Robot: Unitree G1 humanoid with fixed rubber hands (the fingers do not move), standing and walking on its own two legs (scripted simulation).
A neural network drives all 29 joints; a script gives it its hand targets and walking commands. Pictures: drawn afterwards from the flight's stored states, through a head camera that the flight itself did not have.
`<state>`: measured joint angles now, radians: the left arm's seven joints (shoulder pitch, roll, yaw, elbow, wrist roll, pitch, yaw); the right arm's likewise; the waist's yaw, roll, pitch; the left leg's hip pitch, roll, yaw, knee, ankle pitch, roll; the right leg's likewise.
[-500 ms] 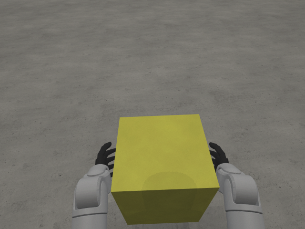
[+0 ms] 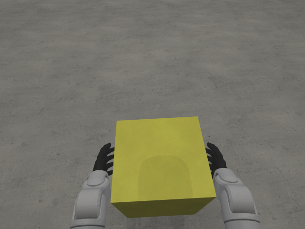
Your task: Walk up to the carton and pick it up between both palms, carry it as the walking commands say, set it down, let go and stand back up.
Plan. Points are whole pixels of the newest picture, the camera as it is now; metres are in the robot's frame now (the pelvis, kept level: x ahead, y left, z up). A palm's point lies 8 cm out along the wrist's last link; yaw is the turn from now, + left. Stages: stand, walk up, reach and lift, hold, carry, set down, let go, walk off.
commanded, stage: hold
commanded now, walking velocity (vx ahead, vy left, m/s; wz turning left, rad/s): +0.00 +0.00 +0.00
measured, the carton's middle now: (159, 172) +0.28 +0.00 -0.03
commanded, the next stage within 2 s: set down in 0.42 s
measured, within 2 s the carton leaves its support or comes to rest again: neither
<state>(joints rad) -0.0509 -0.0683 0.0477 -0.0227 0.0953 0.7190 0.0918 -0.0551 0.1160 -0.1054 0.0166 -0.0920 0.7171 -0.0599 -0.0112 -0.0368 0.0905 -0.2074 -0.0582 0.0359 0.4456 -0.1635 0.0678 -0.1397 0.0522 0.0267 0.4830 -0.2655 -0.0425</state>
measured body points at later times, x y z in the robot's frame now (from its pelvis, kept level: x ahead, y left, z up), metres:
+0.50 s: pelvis -0.01 +0.02 +0.00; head -0.04 +0.03 +0.44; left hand +0.30 +0.15 +0.03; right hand +0.28 -0.16 +0.02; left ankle +0.05 +0.08 -0.74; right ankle +0.00 -0.10 -0.74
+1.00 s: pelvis -0.01 +0.01 -0.01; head +0.02 +0.01 +0.44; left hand +0.31 +0.13 -0.04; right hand +0.28 -0.18 -0.05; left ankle +0.05 +0.08 -0.74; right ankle +0.00 -0.10 -0.74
